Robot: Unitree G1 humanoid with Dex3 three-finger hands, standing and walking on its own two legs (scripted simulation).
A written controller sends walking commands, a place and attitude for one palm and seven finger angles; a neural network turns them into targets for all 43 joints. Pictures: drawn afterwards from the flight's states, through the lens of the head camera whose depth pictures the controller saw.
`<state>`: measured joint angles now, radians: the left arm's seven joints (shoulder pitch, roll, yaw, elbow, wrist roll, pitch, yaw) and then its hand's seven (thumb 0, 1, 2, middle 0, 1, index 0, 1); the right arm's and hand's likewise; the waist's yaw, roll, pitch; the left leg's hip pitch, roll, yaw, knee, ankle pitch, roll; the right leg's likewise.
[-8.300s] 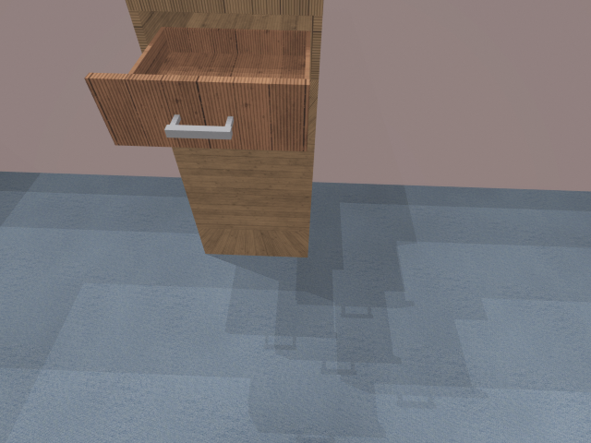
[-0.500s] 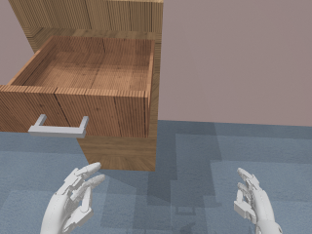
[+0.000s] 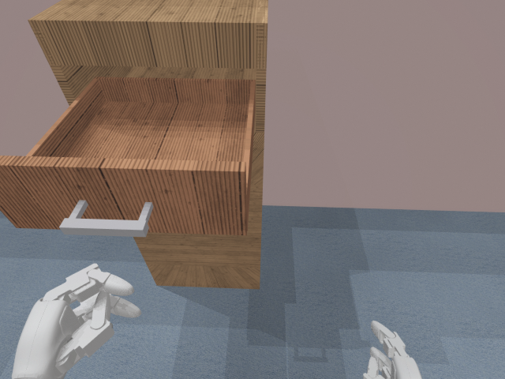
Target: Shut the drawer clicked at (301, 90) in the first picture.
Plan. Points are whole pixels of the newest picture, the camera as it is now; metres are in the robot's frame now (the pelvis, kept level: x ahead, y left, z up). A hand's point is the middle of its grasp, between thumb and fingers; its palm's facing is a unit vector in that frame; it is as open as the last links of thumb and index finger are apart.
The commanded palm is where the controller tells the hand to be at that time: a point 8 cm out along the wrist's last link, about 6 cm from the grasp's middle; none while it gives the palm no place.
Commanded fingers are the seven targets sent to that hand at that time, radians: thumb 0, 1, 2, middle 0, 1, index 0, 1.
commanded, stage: raise the hand and make a fist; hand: left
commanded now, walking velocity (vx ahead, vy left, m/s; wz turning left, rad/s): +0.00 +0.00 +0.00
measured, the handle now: (109, 217) +0.30 +0.23 +0.13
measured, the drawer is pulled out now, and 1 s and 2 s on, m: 0.30 0.30 0.30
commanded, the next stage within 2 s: bring the fist close to the handle in 1.04 s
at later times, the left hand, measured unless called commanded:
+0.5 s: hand (62, 303) +0.15 +0.20 +0.20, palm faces +0.10 -0.98 -0.19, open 3.2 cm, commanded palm +0.09 +0.24 +0.21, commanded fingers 0.00 0.90 0.90 -1.40 -1.60 -1.40 -1.60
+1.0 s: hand (39, 308) +0.14 +0.20 +0.22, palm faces +0.11 -0.97 -0.21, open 3.3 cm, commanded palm +0.08 +0.24 +0.24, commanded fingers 0.00 0.90 0.90 -1.40 -1.60 -1.40 -1.60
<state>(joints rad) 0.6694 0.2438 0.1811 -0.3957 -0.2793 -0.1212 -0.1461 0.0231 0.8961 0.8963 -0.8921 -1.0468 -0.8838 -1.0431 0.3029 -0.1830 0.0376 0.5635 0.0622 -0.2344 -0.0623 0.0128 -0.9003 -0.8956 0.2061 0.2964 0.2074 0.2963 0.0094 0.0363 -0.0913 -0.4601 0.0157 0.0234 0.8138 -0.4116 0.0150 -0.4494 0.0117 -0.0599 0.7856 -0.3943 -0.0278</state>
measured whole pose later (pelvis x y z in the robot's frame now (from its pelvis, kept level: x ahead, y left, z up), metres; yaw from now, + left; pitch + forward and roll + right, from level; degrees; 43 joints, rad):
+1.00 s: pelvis +0.00 -0.03 +0.02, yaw +1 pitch -6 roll -1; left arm 0.51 0.38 0.45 -0.57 -0.42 0.20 -0.32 0.02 0.89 0.90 -1.41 -1.60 -1.40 -1.60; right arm 0.22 -0.29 0.08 0.63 0.11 -0.39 -0.12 0.01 -0.90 -0.90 0.20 0.30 0.20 0.30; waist 0.09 0.10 -0.06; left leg -0.17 0.06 -0.02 0.59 -0.32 -0.03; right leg -0.13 0.06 -0.10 0.52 -0.29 -0.06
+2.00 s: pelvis +0.01 -0.01 +0.02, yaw +2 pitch -1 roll +0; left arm 0.48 0.23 0.21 -0.35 -0.28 -0.02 -0.22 0.02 0.90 0.90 -1.40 -1.60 -1.40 -1.60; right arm 0.24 -0.25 0.05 0.65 0.06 -0.35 -0.08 0.01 -0.90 -0.90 0.20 0.30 0.21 0.30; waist 0.04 0.06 -0.05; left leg -0.27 0.00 -0.01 0.62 -0.34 0.00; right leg -0.25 0.01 -0.08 0.60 -0.33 -0.03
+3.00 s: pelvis +0.01 +0.00 +0.02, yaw +2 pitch +1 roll -1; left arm 0.30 0.23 0.21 -0.14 -0.28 -0.11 -0.25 0.03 0.87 0.92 -1.40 -1.60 -1.40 -1.60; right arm 0.24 -0.26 0.04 0.66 0.05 -0.32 -0.08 0.01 -0.90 -0.90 0.20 0.30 0.21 0.30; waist 0.03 0.06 -0.04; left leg -0.32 0.00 0.00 0.65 -0.35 0.01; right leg -0.30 0.00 -0.08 0.63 -0.34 -0.02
